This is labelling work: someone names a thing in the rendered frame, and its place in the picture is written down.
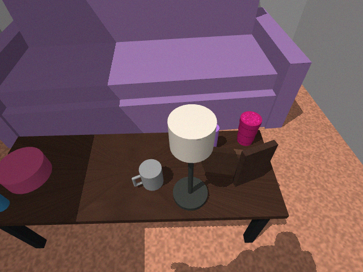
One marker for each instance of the desk lamp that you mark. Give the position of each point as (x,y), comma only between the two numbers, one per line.
(191,132)

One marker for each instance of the sofa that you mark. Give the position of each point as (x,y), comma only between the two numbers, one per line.
(83,67)

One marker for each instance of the coffee table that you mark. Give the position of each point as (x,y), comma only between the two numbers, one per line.
(91,183)

